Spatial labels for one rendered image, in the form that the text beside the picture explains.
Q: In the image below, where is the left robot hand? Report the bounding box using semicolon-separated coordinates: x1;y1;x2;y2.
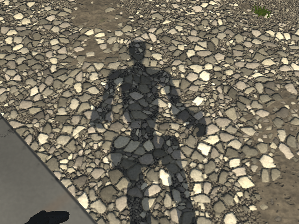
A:
24;210;70;224

